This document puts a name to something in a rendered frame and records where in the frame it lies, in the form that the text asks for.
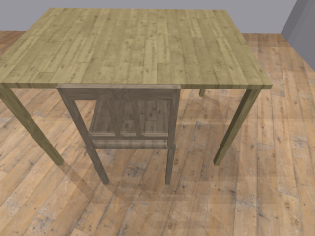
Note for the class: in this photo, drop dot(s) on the chair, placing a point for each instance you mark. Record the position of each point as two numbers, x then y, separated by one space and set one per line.
126 116

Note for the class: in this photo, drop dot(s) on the table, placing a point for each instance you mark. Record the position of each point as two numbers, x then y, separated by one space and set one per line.
195 48

